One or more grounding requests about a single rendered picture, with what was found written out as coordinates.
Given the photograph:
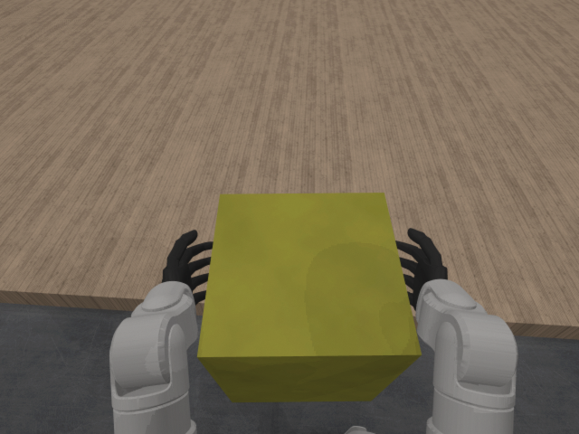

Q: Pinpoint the left robot hand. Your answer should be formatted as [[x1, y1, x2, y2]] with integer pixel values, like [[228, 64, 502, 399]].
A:
[[161, 230, 214, 305]]

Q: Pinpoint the carton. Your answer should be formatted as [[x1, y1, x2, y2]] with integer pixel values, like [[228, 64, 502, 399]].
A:
[[197, 193, 422, 402]]

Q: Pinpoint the robot left forearm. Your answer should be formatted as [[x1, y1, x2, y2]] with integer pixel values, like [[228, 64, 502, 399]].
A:
[[109, 281, 199, 434]]

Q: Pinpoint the right robot hand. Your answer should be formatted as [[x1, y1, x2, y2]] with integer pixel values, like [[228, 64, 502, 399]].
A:
[[395, 228, 448, 312]]

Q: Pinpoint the robot right forearm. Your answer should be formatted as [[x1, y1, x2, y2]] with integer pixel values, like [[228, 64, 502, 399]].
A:
[[415, 279, 518, 434]]

